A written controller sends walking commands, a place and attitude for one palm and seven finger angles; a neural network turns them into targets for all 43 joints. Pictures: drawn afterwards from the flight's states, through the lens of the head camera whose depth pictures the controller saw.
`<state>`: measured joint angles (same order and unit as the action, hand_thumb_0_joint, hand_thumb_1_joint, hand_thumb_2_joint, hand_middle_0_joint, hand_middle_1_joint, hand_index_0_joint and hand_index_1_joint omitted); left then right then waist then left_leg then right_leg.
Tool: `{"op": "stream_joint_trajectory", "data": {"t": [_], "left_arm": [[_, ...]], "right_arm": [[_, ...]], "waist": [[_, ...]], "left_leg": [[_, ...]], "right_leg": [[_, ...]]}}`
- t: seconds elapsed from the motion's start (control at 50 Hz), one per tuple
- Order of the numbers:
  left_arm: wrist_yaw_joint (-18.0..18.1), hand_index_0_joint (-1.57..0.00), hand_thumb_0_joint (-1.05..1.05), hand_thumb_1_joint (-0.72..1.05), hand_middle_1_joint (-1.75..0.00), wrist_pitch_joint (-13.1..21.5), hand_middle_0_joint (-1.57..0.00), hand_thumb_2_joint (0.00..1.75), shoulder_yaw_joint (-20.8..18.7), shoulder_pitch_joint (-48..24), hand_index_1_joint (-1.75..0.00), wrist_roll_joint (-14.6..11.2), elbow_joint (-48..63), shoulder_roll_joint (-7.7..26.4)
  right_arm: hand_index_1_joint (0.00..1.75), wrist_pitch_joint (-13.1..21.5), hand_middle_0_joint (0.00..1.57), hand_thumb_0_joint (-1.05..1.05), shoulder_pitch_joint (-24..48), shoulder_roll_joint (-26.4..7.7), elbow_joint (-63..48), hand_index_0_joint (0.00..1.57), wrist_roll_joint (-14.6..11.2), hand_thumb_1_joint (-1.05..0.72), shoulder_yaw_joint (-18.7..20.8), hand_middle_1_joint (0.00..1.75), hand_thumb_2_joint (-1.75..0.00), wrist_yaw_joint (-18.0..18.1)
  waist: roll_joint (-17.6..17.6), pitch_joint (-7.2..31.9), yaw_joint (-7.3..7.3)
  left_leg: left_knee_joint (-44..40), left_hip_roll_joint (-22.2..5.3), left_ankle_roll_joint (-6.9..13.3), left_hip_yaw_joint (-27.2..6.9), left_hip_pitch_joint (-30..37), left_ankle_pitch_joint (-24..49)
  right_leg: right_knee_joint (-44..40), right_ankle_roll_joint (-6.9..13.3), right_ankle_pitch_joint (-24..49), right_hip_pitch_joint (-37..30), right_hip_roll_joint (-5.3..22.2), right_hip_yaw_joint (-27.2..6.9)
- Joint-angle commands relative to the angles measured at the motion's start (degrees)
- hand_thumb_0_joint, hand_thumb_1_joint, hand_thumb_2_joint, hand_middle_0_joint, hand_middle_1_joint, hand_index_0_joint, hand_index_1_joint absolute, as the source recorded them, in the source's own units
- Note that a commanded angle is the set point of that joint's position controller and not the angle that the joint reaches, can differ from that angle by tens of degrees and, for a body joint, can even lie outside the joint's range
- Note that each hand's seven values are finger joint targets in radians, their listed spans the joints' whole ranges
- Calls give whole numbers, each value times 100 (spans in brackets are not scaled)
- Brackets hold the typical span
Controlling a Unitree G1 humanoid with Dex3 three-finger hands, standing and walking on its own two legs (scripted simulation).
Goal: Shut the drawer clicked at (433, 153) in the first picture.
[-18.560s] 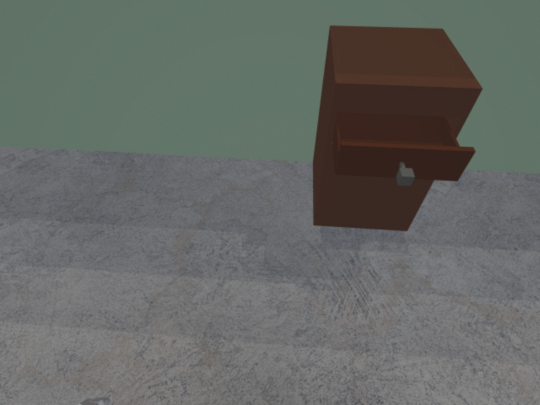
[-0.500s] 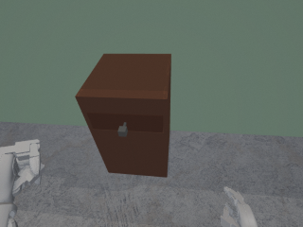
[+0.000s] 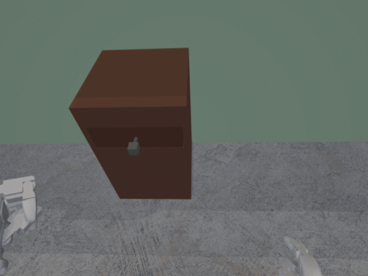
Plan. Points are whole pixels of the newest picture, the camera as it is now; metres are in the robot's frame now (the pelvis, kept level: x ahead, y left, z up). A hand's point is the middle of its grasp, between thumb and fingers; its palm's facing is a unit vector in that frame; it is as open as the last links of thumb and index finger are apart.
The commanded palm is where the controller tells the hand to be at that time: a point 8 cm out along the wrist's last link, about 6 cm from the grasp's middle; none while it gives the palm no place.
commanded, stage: step back with the hand held close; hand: left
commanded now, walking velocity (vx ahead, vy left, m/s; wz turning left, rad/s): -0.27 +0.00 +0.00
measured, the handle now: (134, 145) +0.64 +0.25 -0.21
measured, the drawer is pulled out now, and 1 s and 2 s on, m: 0.00 0.00 0.00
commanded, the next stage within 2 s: stop stepping back and stand still in 1.52 s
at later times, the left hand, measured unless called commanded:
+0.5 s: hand out of the picture +0.14 +0.27 +0.16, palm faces +0.37 -0.81 -0.46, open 3.3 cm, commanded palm +0.08 +0.31 +0.18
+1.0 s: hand out of the picture +0.13 +0.26 +0.16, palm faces +0.34 -0.80 -0.49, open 3.3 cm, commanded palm +0.06 +0.31 +0.18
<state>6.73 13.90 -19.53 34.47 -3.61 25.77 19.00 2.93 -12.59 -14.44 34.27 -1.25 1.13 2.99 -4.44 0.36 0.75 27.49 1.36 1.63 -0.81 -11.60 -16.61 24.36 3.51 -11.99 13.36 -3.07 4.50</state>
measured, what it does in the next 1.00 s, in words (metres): shifts its weight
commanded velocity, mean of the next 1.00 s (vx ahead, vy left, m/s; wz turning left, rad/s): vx -0.33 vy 0.00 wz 0.02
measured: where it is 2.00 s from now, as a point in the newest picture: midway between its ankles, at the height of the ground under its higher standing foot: outside the picture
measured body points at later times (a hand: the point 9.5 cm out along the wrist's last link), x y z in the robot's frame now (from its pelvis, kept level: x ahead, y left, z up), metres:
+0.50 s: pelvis -0.05 +0.03 -0.01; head -0.03 +0.03 +0.44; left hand +0.11 +0.31 +0.18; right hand +0.14 -0.20 -0.08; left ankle -0.02 +0.10 -0.74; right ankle +0.01 -0.08 -0.74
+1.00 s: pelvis -0.08 +0.03 -0.03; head -0.05 +0.05 +0.42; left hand +0.11 +0.30 +0.19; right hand +0.08 -0.22 -0.10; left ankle -0.02 +0.10 -0.74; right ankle +0.01 -0.08 -0.74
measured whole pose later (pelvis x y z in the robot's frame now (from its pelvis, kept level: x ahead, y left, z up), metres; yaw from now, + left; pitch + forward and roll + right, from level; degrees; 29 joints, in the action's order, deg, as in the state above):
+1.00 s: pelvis -0.08 +0.03 -0.03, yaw -2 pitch +2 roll -1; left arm 8.0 17.2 -25.2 33.6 -0.3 35.4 23.5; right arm 3.2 -11.6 -12.3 32.0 -0.4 0.8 3.4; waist 1.0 -2.1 1.6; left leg 41.3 2.5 4.7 2.2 -26.5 -16.9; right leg 36.5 1.3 -10.2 27.9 -1.4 2.6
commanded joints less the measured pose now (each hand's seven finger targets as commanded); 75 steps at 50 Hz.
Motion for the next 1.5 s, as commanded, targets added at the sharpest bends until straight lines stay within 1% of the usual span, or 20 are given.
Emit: {"op": "stream_joint_trajectory", "data": {"t": [0.0, 0.14, 0.34, 0.42, 0.52, 0.66, 0.82, 0.94, 0.98, 1.02, 1.06, 1.1, 1.14, 1.16, 1.2, 1.24, 1.28, 1.36, 1.42, 1.48], "left_arm": [[167, -140, 0, 90, -160, 294, -140, 90, -900, 187, -160, -39, 1317, 1180], [198, -140, 0, 90, -160, 223, -140, 90, -892, 297, -160, -28, 1449, 1201], [223, -140, 0, 90, -160, 286, -140, 90, -843, 14, -160, 90, 1566, 1167], [233, -140, 0, 90, -160, 332, -140, 90, -841, -143, -160, 155, 1766, 1172], [245, -140, 0, 90, -160, 367, -140, 90, -860, -224, -160, 204, 1895, 1145], [259, -140, 0, 90, -160, 496, -140, 90, -979, -68, -160, 196, 1980, 1226], [263, -140, 0, 90, -160, 573, -140, 90, -1256, 24, -160, 253, 2067, 1334], [254, -140, 0, 90, -160, 620, -140, 90, -1259, -112, -160, 285, 2033, 1326], [261, -140, 0, 90, -160, 661, -140, 90, -1220, -88, -160, 256, 1960, 1308], [314, -140, 0, 90, -160, 716, -140, 90, -1157, -55, -160, 140, 2087, 1337], [381, -140, 0, 90, -160, 760, -140, 90, -1114, 79, -160, 110, 2086, 1352], [407, -140, 0, 90, -160, 792, -140, 90, -1119, 177, -160, 154, 2176, 1385], [365, -140, 0, 90, -160, 802, -140, 90, -1244, 131, -160, 294, 2361, 1379], [320, -140, 0, 90, -160, 806, -140, 90, -1258, 33, -160, 341, 2418, 1414], [315, -140, 0, 90, -160, 763, -140, 90, -1248, -57, -160, 283, 2483, 1387], [309, -140, 0, 90, -160, 757, -140, 90, -1054, 165, -160, 144, 2336, 1207], [239, -140, 0, 90, -160, 756, -140, 90, -816, 351, -160, 60, 2208, 1093], [105, -140, 0, 90, -160, 711, -140, 90, -636, 115, -160, 52, 2471, 1175], [54, -140, 0, 90, -160, 601, -140, 90, -970, 449, -160, -46, 2729, 1443], [-3, -140, 0, 90, -160, 501, -140, 90, -1338, 810, -160, -213, 2983, 1629]], "right_arm": [[30, 143, 20, 0, 747, -503, -1058, 20, 5, -90, 219, 30, -90, 78], [30, 87, 20, 0, 734, -519, -1096, 20, 12, -90, 250, 30, -90, 129], [30, 170, 20, 0, 690, -553, -1170, 20, 26, -90, 210, 30, -90, 136], [30, 241, 20, 0, 658, -609, -1229, 20, 45, -90, 191, 30, -90, 129], [30, 307, 20, 0, 586, -620, -1243, 20, 71, -90, 184, 30, -90, 130], [30, 306, 20, 0, 565, -625, -1178, 20, 80, -90, 231, 30, -90, 81], [30, 316, 20, 0, 618, -634, -1159, 20, 107, -90, 274, 30, -90, 127], [30, 298, 20, 0, 531, -621, -1122, 20, 100, -90, 305, 30, -90, 117], [30, 266, 20, 0, 442, -599, -1086, 20, 103, -90, 348, 30, -90, 68], [30, 209, 20, 0, 351, -577, -1018, 20, 126, -90, 348, 30, -90, 25], [30, 144, 20, 0, 379, -525, -968, 20, 119, -90, 323, 30, -90, 31], [30, 161, 20, 0, 455, -574, -991, 20, 112, -90, 291, 30, -90, 85], [30, 293, 20, 0, 635, -708, -1086, 20, 132, -90, 260, 30, -90, 162], [30, 365, 20, 0, 613, -652, -1064, 20, 159, -90, 275, 30, -90, 177], [30, 488, 20, 0, 501, -580, -986, 20, 247, -90, 321, 30, -90, 185], [30, 600, 20, 0, 422, -500, -788, 20, 319, -90, 264, 30, -90, 172], [30, 687, 20, 0, 275, -457, -458, 20, 338, -90, 213, 30, -90, 100], [30, 770, 20, 0, 279, -501, -245, 20, 362, -90, 191, 30, -90, -64], [30, 753, 20, 0, 367, -461, -440, 20, 349, -90, 199, 30, -90, -135], [30, 646, 20, 0, 649, -408, -711, 20, 317, -90, 140, 30, -90, -174]], "waist": [[367, 913, -81], [245, 889, -76], [276, 458, -26], [62, 380, -12], [75, 364, -3], [252, 477, 35], [-79, 725, -6], [521, 519, 78], [826, 524, 115], [883, 662, 165], [836, 684, 200], [241, 601, 213], [-1078, 558, 117], [-1067, 575, 100], [-434, 484, 71], [-159, 584, 28], [-155, 840, 16], [-797, 1661, -46], [-769, 2143, -149], [-781, 2121, -244]], "left_leg": [[-355, -522, 75, -436, -472, 2021], [-391, -589, 64, -550, -813, 1898], [-811, -690, 308, -761, -2166, -481], [-945, -773, 409, -913, -2719, -1197], [-882, -784, 437, -970, -3058, -1450], [-444, -652, 385, -931, -2831, -1126], [-803, -1073, 546, -1218, -3642, -917], [-95, -696, 468, -992, -3668, -1792], [556, -434, 327, -837, -3092, -1760], [1032, -253, 157, -691, -2087, -1187], [876, -246, 147, -664, -1478, -940], [-29, -576, 318, -1016, -1888, -1276], [-1703, -1570, 662, -2006, -3723, -2209], [-2082, -1910, 771, -2311, -3897, -2400], [-1713, -1895, 828, -2203, -2807, -1045], [-1254, -1745, 761, -1884, -1352, 847], [-1060, -1597, 649, -1707, 174, 2403], [-555, -1401, 393, -1187, 2039, 5257], [-558, -1388, 460, -1039, 2316, 5241], [-900, -1459, 477, -935, 1540, 3949]], "right_leg": [[70, -264, 2057, -1097, 839, -716], [246, -259, 1899, -967, 775, -729], [362, -325, 549, -1066, 619, -947], [592, -344, 311, -1266, 531, -963], [802, -337, 332, -1384, 501, -1010], [596, -195, 388, -937, 675, -1240], [1727, -332, 1264, -1783, 343, -940], [1092, -102, 498, -1150, 804, -1658], [294, 139, -341, -419, 1242, -2161], [-306, 353, -806, 436, 1623, -2235], [-365, 247, -872, 927, 1479, -1722], [178, -32, -842, 588, 918, -1130], [2224, -375, -122, -1196, -38, -510], [2972, -426, -471, -1346, -207, -583], [3327, -390, -1146, -349, -207, -768], [2613, -356, -1732, 460, -69, -741], [1851, -368, -1912, 1101, -44, -644], [1104, -422, -1486, 1219, -122, -517], [1201, -450, -1549, 985, -169, -483], [1120, -394, -1684, 488, -107, -412]]}}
